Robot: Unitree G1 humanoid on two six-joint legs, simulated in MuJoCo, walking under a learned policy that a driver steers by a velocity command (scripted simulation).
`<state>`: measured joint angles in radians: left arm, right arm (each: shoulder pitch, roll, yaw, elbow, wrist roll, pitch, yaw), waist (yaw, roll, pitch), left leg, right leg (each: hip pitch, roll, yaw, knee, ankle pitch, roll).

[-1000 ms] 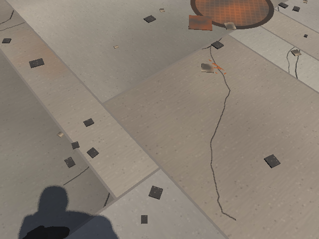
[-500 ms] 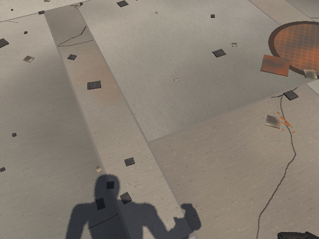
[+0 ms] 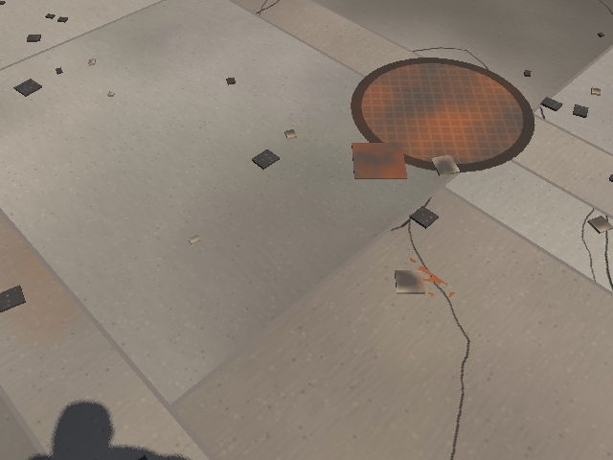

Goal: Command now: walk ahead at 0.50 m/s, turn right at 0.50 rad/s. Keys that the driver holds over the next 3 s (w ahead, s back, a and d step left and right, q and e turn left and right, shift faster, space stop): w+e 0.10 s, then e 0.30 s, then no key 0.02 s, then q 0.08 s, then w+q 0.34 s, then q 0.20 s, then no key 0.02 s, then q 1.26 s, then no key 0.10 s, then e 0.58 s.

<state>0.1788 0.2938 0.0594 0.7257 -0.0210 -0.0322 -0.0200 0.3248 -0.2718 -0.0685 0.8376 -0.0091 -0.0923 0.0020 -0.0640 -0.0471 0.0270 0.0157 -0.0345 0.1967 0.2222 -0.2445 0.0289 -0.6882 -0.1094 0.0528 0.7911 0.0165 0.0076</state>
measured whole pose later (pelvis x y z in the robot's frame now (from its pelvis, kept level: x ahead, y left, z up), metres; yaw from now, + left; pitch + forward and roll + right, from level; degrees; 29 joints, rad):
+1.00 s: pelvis +0.38 -0.05 +0.00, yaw -4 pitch +3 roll -2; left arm 0.03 0.29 0.05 0.67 0.00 -0.08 -0.02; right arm 0.41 -0.28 -0.07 0.76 0.02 0.00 -0.04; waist -0.08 -0.01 0.03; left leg -0.14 -0.04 -0.19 0.40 -0.29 0.02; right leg -0.51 0.04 0.08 0.60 -0.17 0.05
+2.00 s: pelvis +0.47 -0.05 -0.01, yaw +31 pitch +1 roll -1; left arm 0.09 0.30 0.08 0.75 -0.01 -0.01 -0.01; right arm 0.18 -0.33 -0.07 0.57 0.02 0.05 -0.02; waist -0.02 0.01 0.04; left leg -0.33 -0.12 -0.23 0.54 -0.21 0.02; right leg -0.27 0.05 0.08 0.52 -0.28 0.04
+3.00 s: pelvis +0.45 -0.05 -0.01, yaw +32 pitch +0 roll +1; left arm 0.18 0.31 0.07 0.72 0.00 0.05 -0.01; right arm 0.09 -0.33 -0.08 0.74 -0.01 0.03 -0.03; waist 0.01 0.04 0.08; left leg -0.34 0.06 0.10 0.79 -0.49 -0.03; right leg -0.26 0.01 -0.04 0.59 -0.34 -0.05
